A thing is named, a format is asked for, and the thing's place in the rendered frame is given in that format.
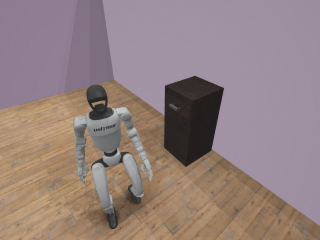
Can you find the robot right upper arm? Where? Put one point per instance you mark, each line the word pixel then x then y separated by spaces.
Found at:
pixel 79 126

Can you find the drawer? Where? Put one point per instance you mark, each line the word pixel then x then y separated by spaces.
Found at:
pixel 184 109

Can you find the cabinet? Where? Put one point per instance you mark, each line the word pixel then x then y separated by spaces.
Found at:
pixel 190 139

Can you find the handle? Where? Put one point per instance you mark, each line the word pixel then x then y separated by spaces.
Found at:
pixel 173 107

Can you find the humanoid robot head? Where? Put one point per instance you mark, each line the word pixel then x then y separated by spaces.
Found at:
pixel 96 93

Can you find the robot left hand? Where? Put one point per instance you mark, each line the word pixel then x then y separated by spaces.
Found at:
pixel 147 164

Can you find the left robot forearm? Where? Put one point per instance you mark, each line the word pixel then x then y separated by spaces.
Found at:
pixel 139 146

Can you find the robot right thigh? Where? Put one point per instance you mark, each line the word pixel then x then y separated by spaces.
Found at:
pixel 101 184

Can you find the right robot forearm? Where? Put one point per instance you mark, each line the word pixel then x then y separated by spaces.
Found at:
pixel 80 154

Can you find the robot left upper arm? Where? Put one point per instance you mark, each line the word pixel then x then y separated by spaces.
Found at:
pixel 126 117

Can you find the robot right hand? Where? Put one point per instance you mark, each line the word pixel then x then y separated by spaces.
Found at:
pixel 80 173

